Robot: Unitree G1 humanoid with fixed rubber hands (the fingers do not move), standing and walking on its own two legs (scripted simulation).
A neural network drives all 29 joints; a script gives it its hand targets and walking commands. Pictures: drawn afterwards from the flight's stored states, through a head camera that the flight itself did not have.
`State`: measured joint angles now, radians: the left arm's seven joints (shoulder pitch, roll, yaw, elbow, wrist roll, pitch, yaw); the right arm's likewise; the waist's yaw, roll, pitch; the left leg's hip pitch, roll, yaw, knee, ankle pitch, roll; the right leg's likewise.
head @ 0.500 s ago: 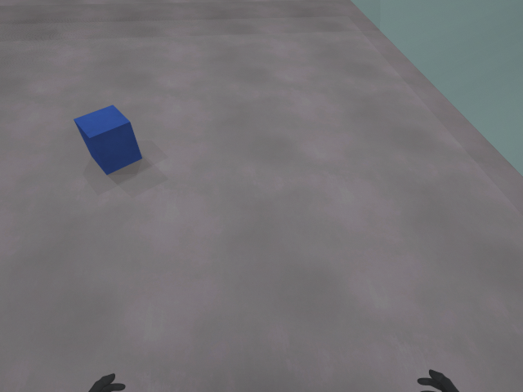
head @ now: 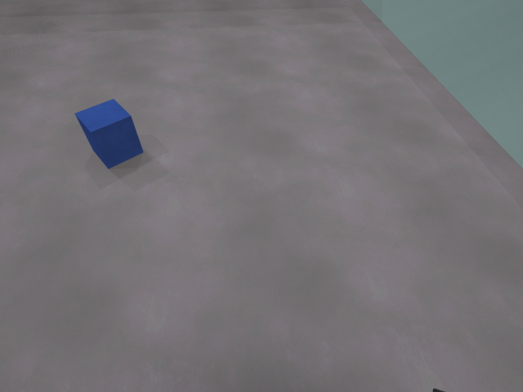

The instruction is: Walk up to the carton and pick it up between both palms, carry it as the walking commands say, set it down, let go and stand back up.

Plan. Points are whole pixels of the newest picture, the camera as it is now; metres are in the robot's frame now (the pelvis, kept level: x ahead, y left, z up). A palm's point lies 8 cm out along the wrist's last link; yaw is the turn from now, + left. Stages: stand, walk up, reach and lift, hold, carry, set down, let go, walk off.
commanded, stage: walk up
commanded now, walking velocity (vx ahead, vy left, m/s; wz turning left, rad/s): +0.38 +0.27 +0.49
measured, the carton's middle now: (111, 134) +1.41 +0.83 -0.64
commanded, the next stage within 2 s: none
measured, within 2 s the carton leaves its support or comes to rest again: neither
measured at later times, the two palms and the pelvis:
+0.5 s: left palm (3, 386) +0.15 +0.42 -0.13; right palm out of the picture +0.13 -0.11 -0.12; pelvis +0.09 +0.15 +0.00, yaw +11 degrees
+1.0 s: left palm out of the picture +0.25 +0.47 -0.10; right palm (288, 252) +0.41 -0.05 -0.12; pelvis +0.29 +0.19 +0.01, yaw +21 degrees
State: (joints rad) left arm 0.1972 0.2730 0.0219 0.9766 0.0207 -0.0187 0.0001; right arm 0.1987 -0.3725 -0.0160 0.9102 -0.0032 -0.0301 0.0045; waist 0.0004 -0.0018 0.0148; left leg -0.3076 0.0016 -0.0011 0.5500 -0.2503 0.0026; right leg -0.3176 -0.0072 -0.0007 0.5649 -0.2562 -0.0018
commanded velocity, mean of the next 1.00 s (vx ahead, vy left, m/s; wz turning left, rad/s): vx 0.49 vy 0.07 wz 0.42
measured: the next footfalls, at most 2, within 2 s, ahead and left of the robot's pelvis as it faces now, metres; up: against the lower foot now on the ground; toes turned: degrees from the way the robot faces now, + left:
left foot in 0.38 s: +0.11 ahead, +0.28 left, +0.00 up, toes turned +9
right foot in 0.78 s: +0.36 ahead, +0.05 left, +0.00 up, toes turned +16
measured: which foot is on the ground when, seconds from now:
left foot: down 0.00-0.02, up 0.04-0.36, down 0.38-0.78, up 0.80-1.00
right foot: down 0.00-0.34, up 0.36-0.76, down 0.78-1.00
